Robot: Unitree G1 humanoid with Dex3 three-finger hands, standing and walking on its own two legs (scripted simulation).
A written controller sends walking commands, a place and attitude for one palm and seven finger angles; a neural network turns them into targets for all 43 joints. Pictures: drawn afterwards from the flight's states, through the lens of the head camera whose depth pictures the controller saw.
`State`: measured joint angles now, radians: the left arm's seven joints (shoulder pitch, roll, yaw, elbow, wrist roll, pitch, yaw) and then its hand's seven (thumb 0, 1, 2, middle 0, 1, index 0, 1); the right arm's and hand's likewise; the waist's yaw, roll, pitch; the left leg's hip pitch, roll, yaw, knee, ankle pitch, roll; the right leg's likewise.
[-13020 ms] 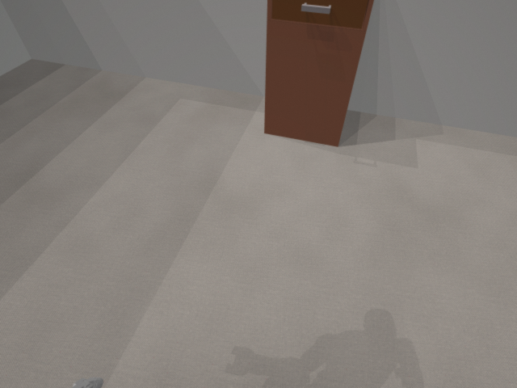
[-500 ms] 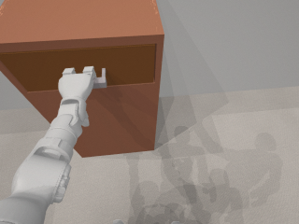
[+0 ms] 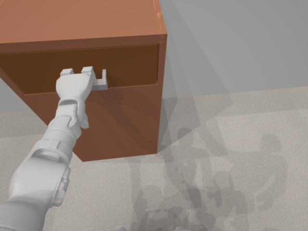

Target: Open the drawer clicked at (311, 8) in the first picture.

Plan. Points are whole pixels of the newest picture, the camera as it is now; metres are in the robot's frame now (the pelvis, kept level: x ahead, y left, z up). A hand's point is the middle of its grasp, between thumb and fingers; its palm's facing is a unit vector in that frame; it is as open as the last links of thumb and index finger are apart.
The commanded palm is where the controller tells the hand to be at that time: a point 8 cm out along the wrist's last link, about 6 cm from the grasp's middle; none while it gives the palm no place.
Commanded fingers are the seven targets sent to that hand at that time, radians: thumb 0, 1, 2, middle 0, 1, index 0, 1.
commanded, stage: close the thumb around the handle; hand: left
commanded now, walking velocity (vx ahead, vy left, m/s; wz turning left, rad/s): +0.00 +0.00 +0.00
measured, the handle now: (84, 80) +0.54 +0.17 +0.04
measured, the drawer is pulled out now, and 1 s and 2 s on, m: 0.00 0.01 0.10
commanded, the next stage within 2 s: pull the drawer open in 0.62 s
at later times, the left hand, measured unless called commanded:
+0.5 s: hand (81, 99) +0.48 +0.18 +0.03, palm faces -0.04 -0.03 -1.00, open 6.1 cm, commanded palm +0.46 +0.18 +0.08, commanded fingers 0.00 0.90 0.90 -0.40 -1.35 -0.40 -1.35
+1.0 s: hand (81, 102) +0.47 +0.18 +0.02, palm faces -0.03 -0.05 -1.00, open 5.8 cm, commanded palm +0.43 +0.18 +0.08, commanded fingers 0.00 0.90 0.90 -0.40 -1.35 -0.40 -1.35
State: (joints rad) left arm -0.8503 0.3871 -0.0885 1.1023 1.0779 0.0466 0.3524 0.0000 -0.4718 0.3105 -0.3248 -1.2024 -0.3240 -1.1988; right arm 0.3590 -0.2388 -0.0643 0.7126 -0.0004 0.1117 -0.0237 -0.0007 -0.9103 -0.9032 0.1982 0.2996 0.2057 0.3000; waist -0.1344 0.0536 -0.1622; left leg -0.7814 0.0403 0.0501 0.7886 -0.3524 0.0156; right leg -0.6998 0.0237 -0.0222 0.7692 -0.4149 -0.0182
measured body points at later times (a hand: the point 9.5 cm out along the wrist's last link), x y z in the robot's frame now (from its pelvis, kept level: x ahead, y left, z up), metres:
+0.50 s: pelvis +0.01 +0.00 +0.00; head +0.09 -0.01 +0.44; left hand +0.48 +0.18 +0.08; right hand +0.02 -0.26 -0.13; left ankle +0.00 +0.11 -0.70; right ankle -0.04 -0.11 -0.70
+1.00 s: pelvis +0.01 +0.00 +0.01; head +0.09 -0.01 +0.45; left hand +0.47 +0.18 +0.08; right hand +0.03 -0.27 -0.13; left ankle +0.00 +0.11 -0.70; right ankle -0.04 -0.11 -0.70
